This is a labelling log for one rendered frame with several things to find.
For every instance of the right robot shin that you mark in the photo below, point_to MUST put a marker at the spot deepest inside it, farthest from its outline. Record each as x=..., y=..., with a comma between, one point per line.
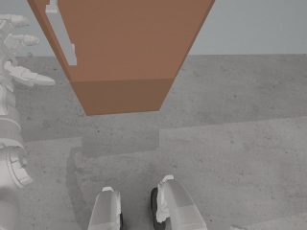
x=162, y=212

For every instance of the left robot forearm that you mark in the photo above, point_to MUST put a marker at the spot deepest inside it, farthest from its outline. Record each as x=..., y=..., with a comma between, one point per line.
x=10, y=126

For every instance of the handle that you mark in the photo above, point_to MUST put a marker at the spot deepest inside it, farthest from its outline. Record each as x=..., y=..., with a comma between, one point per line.
x=55, y=19

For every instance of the left robot upper arm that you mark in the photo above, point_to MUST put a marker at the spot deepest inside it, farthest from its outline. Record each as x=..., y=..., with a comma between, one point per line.
x=17, y=171

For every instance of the robot left thigh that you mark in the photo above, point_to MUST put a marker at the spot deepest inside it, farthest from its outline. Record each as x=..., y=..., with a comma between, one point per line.
x=106, y=209

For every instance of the cupboard door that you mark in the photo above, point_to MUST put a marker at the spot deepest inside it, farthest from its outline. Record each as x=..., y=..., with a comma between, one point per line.
x=122, y=40

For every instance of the left robot hand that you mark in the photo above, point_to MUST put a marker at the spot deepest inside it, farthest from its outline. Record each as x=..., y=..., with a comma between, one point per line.
x=12, y=46

